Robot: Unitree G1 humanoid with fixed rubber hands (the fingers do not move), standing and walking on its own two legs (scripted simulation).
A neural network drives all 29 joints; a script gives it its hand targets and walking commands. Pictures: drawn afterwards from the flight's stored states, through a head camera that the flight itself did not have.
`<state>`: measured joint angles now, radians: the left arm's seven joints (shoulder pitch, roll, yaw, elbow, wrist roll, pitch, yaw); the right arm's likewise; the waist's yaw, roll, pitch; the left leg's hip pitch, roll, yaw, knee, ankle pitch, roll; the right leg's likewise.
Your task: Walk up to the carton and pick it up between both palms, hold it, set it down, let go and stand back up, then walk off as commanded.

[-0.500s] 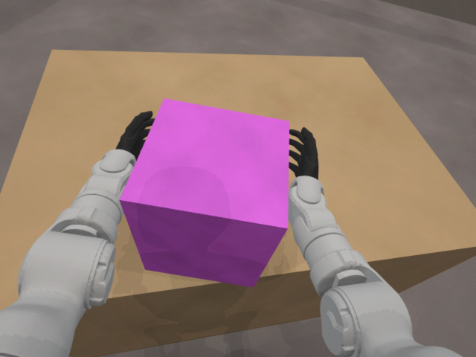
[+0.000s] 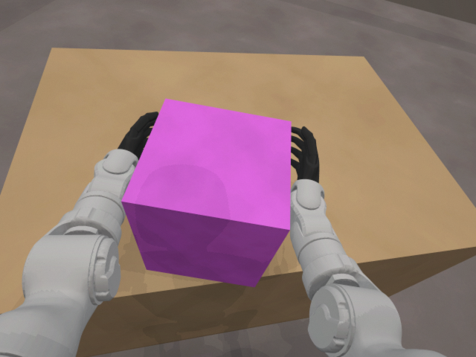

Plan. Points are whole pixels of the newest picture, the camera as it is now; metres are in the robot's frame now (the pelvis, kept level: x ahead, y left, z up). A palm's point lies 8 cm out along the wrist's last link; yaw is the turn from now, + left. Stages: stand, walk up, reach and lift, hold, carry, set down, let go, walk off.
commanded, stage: reach and lift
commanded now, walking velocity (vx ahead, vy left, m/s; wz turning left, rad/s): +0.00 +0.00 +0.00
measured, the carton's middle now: (213, 200) +0.38 +0.00 +0.02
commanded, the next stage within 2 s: none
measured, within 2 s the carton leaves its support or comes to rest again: leaves its support in 1.10 s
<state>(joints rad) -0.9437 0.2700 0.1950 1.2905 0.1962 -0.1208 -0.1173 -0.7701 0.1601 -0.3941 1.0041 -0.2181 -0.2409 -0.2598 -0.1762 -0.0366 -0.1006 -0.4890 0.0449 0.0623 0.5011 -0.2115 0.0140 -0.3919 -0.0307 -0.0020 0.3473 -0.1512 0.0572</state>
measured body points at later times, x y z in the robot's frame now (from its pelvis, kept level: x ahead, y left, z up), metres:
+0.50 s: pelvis +0.01 +0.00 +0.01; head +0.07 +0.03 +0.45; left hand +0.47 +0.13 +0.06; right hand +0.40 -0.17 +0.08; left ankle +0.01 +0.10 -0.74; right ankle +0.00 -0.17 -0.74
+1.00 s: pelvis +0.01 -0.01 +0.01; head +0.06 +0.03 +0.45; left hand +0.47 +0.13 +0.07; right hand +0.39 -0.17 +0.07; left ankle +0.01 +0.10 -0.74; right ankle +0.00 -0.17 -0.74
